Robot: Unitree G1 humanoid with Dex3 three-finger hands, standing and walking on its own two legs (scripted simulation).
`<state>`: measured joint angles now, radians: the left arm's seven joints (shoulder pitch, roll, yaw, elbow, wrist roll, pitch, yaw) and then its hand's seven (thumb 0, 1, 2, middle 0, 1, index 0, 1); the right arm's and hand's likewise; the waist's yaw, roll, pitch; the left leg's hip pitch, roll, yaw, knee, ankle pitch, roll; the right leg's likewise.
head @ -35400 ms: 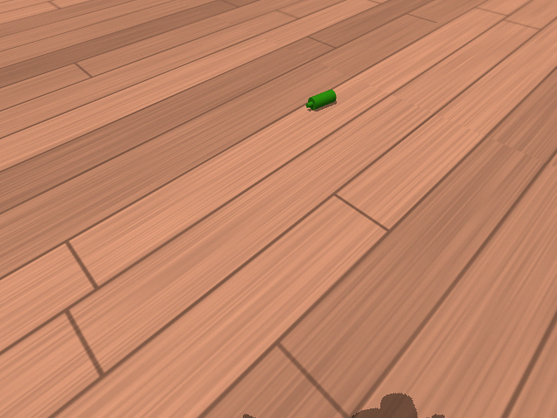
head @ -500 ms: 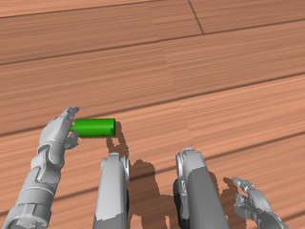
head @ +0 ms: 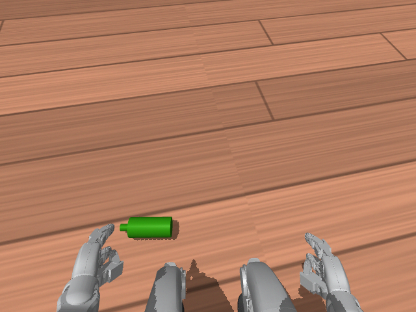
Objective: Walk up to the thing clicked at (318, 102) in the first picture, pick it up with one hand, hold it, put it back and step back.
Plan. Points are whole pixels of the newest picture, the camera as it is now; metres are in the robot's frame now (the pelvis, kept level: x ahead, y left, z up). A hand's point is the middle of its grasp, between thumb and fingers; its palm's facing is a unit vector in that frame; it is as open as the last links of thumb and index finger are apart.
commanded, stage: home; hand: left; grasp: from above
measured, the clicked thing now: (146, 227) +0.45 +0.25 -0.60
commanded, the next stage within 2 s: none
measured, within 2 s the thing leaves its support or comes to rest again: neither
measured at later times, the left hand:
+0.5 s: hand (96, 281) +0.19 +0.19 +0.03, palm faces +0.08 -0.98 -0.19, open 7.4 cm
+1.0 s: hand (97, 277) +0.19 +0.19 +0.03, palm faces +0.07 -0.98 -0.20, open 7.4 cm
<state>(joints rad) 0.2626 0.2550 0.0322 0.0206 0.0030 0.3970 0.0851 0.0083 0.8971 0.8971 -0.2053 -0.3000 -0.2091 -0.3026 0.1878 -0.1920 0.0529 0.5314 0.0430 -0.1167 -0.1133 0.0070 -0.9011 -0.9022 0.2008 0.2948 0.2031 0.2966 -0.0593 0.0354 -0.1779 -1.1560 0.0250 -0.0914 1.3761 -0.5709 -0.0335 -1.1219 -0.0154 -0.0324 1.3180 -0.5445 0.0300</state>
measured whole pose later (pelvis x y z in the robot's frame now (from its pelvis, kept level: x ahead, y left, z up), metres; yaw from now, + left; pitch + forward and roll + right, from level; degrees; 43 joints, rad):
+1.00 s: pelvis +0.03 +0.01 +0.07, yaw +1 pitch +9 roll -3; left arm 0.51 0.22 0.04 -0.15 -0.05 0.46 0.02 0.01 0.90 0.90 -0.20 -0.30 -0.20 -0.30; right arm 0.30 -0.21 0.03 0.55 0.00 -0.24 -0.19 0.01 -0.90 -0.90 0.20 0.30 0.20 0.30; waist -0.04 0.04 -0.15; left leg -0.71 0.03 -0.07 1.03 -0.49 -0.02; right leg -0.66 -0.02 -0.03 0.96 -0.46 0.04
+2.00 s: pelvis +0.04 +0.01 +0.07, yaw +1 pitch +10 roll -3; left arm 0.51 0.22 0.03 -0.16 -0.05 0.46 0.02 0.01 0.90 0.90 -0.20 -0.30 -0.20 -0.30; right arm 0.29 -0.21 0.03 0.54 0.00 -0.24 -0.18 0.01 -0.90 -0.90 0.20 0.30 0.20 0.30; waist -0.04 0.04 -0.16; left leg -0.71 0.03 -0.07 1.04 -0.51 -0.01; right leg -0.66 -0.02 -0.03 0.96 -0.47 0.04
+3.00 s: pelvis +0.03 +0.02 +0.13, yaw +1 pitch -5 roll +0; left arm 0.21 0.27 0.04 1.05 0.04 0.03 0.04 0.00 0.90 0.90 -0.20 -0.30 -0.20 -0.30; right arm 0.18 -0.26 -0.04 1.04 -0.03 0.00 -0.03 0.00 -0.90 -0.90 0.20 0.30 0.20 0.30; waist 0.02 0.00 0.08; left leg -0.18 -0.02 -0.03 0.53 -0.27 0.01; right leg -0.15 -0.08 0.00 0.49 -0.25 0.07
